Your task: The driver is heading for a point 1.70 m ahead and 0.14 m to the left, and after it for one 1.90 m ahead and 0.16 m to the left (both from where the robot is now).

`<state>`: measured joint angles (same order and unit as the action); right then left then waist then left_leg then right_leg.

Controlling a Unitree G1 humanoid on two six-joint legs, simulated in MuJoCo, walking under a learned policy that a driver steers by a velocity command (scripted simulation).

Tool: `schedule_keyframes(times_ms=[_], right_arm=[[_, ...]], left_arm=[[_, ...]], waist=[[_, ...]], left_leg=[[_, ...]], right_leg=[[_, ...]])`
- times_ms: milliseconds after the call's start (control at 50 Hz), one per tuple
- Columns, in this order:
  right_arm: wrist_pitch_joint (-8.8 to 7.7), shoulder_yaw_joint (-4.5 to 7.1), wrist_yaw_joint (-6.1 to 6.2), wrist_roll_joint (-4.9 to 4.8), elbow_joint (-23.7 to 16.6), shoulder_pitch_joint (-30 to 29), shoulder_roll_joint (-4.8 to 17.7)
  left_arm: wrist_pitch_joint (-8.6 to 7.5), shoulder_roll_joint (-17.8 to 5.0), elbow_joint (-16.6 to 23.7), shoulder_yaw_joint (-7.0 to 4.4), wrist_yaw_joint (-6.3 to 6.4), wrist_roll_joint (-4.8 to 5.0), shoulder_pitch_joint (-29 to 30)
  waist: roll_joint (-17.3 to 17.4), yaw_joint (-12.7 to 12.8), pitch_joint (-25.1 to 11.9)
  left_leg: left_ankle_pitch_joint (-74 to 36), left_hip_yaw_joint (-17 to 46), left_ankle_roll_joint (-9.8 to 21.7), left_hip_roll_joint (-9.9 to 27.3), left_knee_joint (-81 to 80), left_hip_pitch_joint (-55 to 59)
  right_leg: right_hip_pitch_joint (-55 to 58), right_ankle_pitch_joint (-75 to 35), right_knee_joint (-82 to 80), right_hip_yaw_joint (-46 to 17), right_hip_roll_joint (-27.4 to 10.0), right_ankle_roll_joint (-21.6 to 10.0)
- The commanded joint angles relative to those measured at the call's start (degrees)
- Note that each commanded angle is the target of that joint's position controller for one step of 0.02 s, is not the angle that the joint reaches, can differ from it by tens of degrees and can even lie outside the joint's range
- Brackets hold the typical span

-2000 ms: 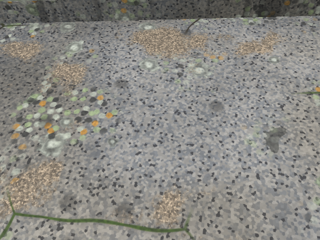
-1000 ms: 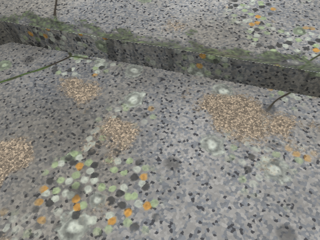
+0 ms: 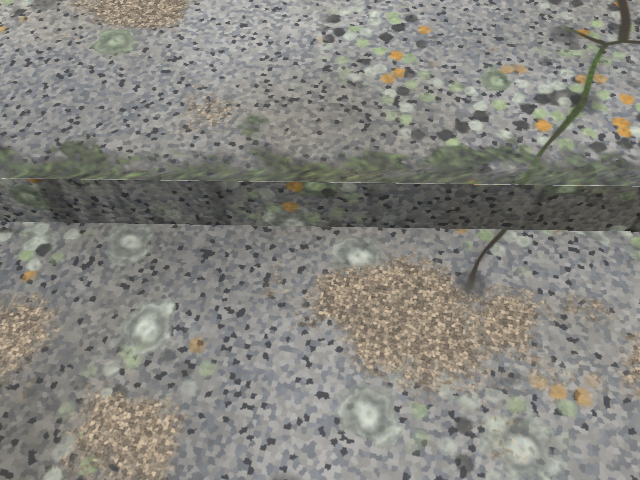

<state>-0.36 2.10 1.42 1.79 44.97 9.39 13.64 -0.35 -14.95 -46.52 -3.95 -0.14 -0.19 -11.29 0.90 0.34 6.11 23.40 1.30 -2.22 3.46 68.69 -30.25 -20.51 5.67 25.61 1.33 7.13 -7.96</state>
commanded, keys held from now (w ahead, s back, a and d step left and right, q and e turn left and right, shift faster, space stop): e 0.06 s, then no key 0.94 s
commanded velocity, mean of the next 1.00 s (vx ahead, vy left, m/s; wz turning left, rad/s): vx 0.03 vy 0.00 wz -0.17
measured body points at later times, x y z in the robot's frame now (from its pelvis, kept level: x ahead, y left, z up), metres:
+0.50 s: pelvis +0.05 +0.06 +0.01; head +0.07 +0.08 +0.46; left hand +0.18 +0.29 -0.13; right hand +0.11 -0.21 -0.10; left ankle +0.06 +0.15 -0.73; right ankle +0.05 -0.05 -0.71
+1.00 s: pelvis +0.04 +0.06 +0.01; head +0.04 +0.06 +0.46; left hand +0.10 +0.30 -0.14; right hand +0.05 -0.21 -0.13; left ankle +0.06 +0.16 -0.73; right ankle +0.02 -0.07 -0.73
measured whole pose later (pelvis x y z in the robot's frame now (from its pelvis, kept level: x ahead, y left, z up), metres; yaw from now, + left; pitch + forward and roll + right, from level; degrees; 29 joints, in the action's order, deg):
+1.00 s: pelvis +0.04 +0.06 +0.01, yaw -8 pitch -2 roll +0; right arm 0.5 0.9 1.4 0.6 58.4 13.1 13.4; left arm 0.7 -12.5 -62.8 -0.5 2.0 -0.5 -12.9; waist 0.1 -0.1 2.4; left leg 11.4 0.4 1.6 -1.6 21.8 -8.2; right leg -6.9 12.0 21.2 -4.3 1.7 0.0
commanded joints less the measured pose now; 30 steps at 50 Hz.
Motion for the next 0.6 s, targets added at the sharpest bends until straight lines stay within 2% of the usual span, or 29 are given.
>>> schedule_keyframes(times_ms=[20,100,180,240,300,340,360,380,400,420,440,460,480,500,560,600], right_arm=[[1.68,1.27,0.11,0.12,-0.8,9.3,4.4],[2.56,1.69,0.35,0.12,-2.3,4.6,5.6],[2.68,1.62,0.54,-0.31,-3.0,1.6,5.5],[2.41,1.39,0.58,-0.79,-3.0,1.3,5.2],[2.01,1.15,0.87,-1.45,-2.7,3.1,5.1],[1.6,0.87,1.22,-1.65,-1.6,6.3,4.3],[1.11,0.62,1.4,-1.48,-0.9,8.4,3.7],[0.43,0.79,1.67,-0.6,-1.2,7.8,5.7],[-0.08,1.02,1.74,0.2,-2.8,4.9,9.6],[-0.2,0.65,1.06,-0.02,-2.7,1.8,8.7],[-0.66,-0.04,0.62,-0.34,-2.8,0.9,6.3],[-1.0,-0.41,0.5,-0.63,-2.3,0.2,5.6],[-0.98,-0.48,0.59,-0.58,-1.9,-0.1,5.9],[-1.07,-0.54,0.79,-0.82,-1.3,0.5,6.1],[-0.8,-0.28,0.69,-1.09,0.7,3.5,7.1],[-0.54,0.02,0.65,-1.3,1.6,3.6,7.5]], left_arm=[[-0.66,-8.7,3.4,-2.17,-0.03,-0.5,-2.3],[0.41,-8.6,4.0,-2.22,0.2,-0.53,-3.2],[0.87,-7.8,3.6,-1.9,0.37,-0.99,-4.9],[1.08,-7.5,3.3,-1.61,0.39,-1.45,-4.8],[1.41,-7.4,3.0,-1.29,0.29,-1.75,-3.9],[1.71,-7.2,2.6,-0.92,0.55,-1.25,-2.9],[1.82,-6.6,2.4,-0.53,0.82,-0.7,-2.4],[1.55,-4.6,2.4,0.15,1.0,-0.41,-3.5],[1.19,-0.9,2.7,1.22,0.91,0.27,-6.4],[1.44,-4.2,2.3,0.37,1.15,-0.2,-3.5],[1.71,-5.1,1.6,0.13,1.06,-0.55,-3.5],[1.85,-4.5,0.9,0.15,0.92,-0.37,-3.3],[1.94,-4.3,0.3,0.21,0.82,-0.3,-3.2],[2.07,-3.9,-0.2,0.4,0.67,-0.62,-3.1],[1.97,-2.5,-2.1,1.19,1.15,-0.08,-2.6],[1.75,-2.9,-3.4,1.41,1.61,-0.08,-2.5]], waist=[[-2.3,-2.2,-11.9],[-5.1,-0.2,-11.2],[-6.4,1.6,-9.7],[-7.1,2.1,-8.8],[-7.6,1.7,-8.5],[-6.7,-0.1,-8.3],[-5.7,-1.4,-8.1],[-1.5,-0.4,-7.9],[8.6,2.3,-9.5],[9.7,1.5,-6.0],[7.0,1.8,-5.9],[6.7,1.9,-5.6],[7.3,2.1,-5.6],[8.4,1.8,-5.8],[7.0,0.4,-8.0],[5.9,0.5,-8.6]], left_leg=[[-2.8,0.2,-0.7,-0.2,-3.4,2.5],[-5.5,1.2,-1.2,-0.1,-9.0,-0.9],[-5.3,1.7,-0.7,-0.4,-15.1,-0.9],[-2.5,1.1,0.4,-1.7,-20.4,2.8],[0.7,-0.2,1.9,-3.7,-27.4,9.0],[-2.6,-1.2,3.2,-4.7,-37.9,15.0],[-8.6,-1.0,3.9,-4.4,-47.4,20.3],[-10.9,5.1,5.0,1.0,-53.1,23.9],[-17.0,18.7,8.8,13.1,-57.2,26.3],[-28.7,20.4,14.2,17.3,-55.5,16.5],[-31.7,17.3,15.3,15.3,-55.0,15.7],[-31.8,14.0,14.0,12.6,-54.3,16.2],[-32.5,10.9,12.2,9.6,-53.2,17.7],[-36.7,9.3,11.4,8.2,-51.6,19.9],[-46.0,7.6,10.5,6.8,-47.2,26.0],[-40.8,7.7,8.2,5.6,-46.5,25.0]], right_leg=[[6.3,-27.5,-7.6,-15.3,-15.4,-7.4],[7.1,-7.8,-10.1,-18.8,-14.6,-5.6],[9.1,2.4,-11.4,-21.6,-15.2,-5.2],[9.0,2.9,-10.5,-22.3,-15.3,-5.3],[8.2,-2.2,-8.4,-23.3,-15.7,-5.1],[7.6,-6.1,-5.8,-23.7,-15.3,-3.7],[5.4,-5.5,-4.1,-23.1,-14.1,-1.7],[2.6,-0.6,-1.3,-21.5,-11.5,1.5],[-1.2,11.6,5.7,-13.9,-5.0,4.6],[2.0,20.7,8.9,-7.9,-1.4,5.5],[4.9,21.0,12.7,-7.9,-3.1,6.1],[5.4,19.1,12.7,-7.6,-3.3,6.5],[5.7,17.3,12.0,-7.0,-3.6,6.9],[5.7,15.8,10.4,-6.3,-4.1,7.3],[7.7,12.1,2.0,-4.2,-4.5,8.4],[13.0,1.5,-5.3,-5.6,-6.3,8.5]])
Next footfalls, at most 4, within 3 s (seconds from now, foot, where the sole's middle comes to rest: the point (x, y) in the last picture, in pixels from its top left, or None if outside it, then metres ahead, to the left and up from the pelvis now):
0.38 left None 0.10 0.15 -0.77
0.62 right None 0.06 -0.07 -0.77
2.04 left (308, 473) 0.42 0.08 -0.77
2.58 right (340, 315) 0.77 0.01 -0.77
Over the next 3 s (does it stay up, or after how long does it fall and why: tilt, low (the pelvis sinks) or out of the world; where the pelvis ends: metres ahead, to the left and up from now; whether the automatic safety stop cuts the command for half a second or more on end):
stays up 0.76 0.09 0.01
